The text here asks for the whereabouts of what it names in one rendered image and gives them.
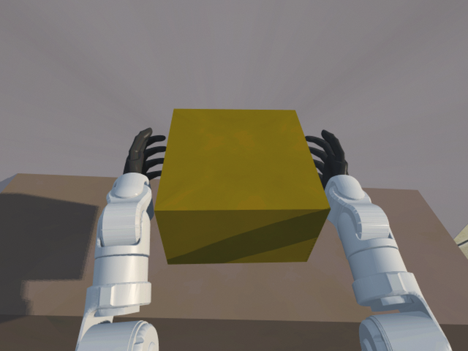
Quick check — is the right robot hand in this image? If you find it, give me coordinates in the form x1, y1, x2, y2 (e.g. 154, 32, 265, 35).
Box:
305, 130, 349, 191

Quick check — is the right robot upper arm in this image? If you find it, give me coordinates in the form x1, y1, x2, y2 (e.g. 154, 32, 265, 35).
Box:
359, 311, 450, 351

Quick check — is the carton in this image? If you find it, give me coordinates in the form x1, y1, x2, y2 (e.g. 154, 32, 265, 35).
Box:
154, 109, 331, 265

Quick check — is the robot right forearm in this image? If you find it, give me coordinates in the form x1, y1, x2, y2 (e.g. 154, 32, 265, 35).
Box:
325, 175, 452, 351

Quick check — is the robot left forearm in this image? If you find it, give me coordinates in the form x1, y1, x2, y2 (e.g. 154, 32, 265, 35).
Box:
75, 173, 154, 351

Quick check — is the left robot hand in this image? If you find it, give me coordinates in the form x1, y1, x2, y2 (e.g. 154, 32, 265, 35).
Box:
123, 128, 166, 180

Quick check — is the pedestal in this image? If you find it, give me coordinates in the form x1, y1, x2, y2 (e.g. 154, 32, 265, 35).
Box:
0, 173, 468, 351

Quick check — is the left robot upper arm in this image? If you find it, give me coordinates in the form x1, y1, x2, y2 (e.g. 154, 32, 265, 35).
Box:
77, 320, 159, 351

